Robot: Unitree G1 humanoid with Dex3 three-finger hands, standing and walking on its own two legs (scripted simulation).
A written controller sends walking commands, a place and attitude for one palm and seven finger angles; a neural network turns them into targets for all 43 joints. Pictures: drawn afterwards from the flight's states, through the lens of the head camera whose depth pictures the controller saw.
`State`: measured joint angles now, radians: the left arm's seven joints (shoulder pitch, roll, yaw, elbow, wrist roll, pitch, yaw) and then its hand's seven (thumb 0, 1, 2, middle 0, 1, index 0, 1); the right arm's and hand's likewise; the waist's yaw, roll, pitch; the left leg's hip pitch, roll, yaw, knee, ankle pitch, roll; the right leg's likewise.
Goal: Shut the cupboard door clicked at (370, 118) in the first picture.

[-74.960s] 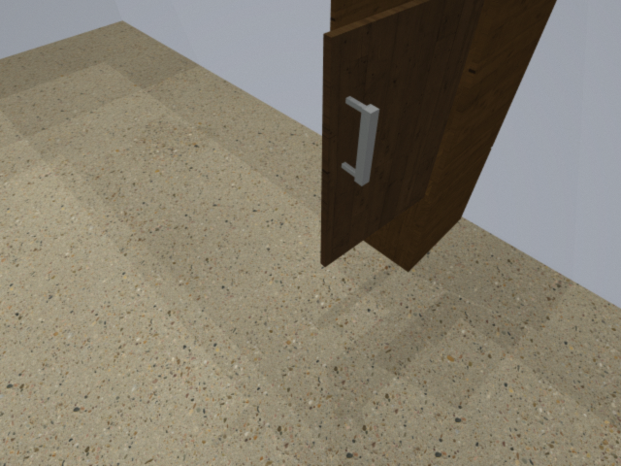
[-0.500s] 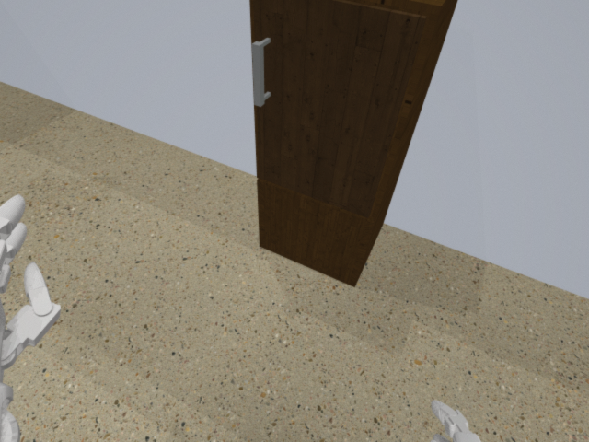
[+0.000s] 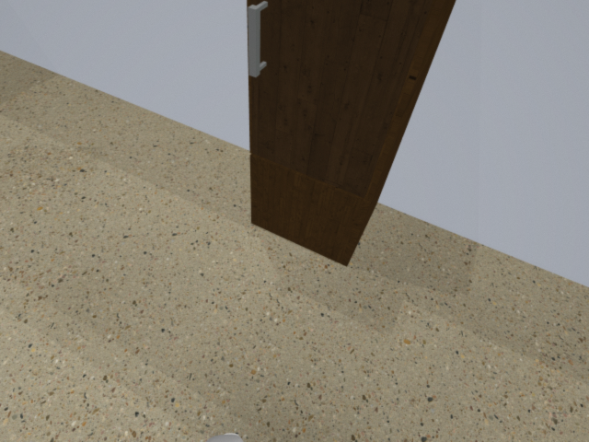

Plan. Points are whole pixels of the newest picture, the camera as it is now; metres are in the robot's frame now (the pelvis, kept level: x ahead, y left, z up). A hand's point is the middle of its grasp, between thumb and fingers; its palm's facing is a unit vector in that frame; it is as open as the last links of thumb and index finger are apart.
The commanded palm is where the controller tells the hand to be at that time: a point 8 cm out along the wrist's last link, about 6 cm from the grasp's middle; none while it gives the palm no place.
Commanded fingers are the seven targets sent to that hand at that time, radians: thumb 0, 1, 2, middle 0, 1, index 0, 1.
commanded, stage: let the arm hang, fingers relaxed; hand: left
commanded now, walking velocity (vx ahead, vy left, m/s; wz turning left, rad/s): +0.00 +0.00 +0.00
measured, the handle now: (258, 40) +0.98 +0.14 +0.07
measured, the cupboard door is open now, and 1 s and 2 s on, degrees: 0 0 0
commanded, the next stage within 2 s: look to check the result in 0.74 s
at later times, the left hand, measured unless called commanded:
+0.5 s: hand out of the picture +0.06 +0.25 -0.14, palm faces -0.01 -0.94 -0.35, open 7.3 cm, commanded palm none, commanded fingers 0.00 0.90 0.90 -0.20 -0.30 -0.20 -0.30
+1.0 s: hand out of the picture +0.11 +0.23 -0.14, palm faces -0.04 -0.95 -0.30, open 7.3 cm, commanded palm none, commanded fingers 0.00 0.90 0.90 -0.20 -0.30 -0.20 -0.30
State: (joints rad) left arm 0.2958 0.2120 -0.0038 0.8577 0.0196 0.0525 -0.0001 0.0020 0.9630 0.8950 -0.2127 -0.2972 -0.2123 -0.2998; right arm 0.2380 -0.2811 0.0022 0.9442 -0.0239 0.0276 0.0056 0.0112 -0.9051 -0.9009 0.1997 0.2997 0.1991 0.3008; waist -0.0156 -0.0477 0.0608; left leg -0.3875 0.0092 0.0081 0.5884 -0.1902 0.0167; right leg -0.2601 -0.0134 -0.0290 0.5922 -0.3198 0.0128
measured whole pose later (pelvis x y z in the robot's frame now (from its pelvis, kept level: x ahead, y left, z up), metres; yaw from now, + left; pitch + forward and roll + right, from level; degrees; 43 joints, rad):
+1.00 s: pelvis +0.05 -0.01 +0.02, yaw -2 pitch -1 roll +0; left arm 0.15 0.31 0.01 1.11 0.01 -0.01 0.00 0.00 0.91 0.90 -0.21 -0.30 -0.21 -0.30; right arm 0.13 -0.32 -0.01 1.12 -0.01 0.00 -0.01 0.01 -0.90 -0.90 0.20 0.30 0.20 0.30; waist -0.01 0.00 0.05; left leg -0.18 0.01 0.04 0.34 -0.14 0.00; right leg -0.06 -0.01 0.00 0.32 -0.24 0.01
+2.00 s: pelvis +0.06 -0.02 +0.02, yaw -2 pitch -2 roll +0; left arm 0.18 0.28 0.02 1.13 0.01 -0.01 0.01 0.00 0.91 0.90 -0.21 -0.30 -0.21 -0.30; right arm 0.15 -0.29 0.00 1.13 -0.01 0.01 -0.02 0.01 -0.90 -0.90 0.20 0.30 0.20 0.30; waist 0.00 0.01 0.04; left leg -0.15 0.02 0.03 0.33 -0.15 -0.01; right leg -0.02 0.00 0.00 0.29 -0.25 -0.01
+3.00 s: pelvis +0.05 -0.01 +0.02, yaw -2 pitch -2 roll +0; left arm 0.19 0.28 0.01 1.13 0.01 -0.01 0.00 0.00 0.91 0.90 -0.21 -0.30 -0.21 -0.30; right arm 0.15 -0.29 0.00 1.13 -0.01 0.01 -0.02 0.01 -0.90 -0.90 0.20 0.30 0.20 0.30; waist 0.00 0.01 0.05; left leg -0.15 0.02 0.03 0.32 -0.14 -0.01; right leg -0.02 0.00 0.00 0.29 -0.24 0.00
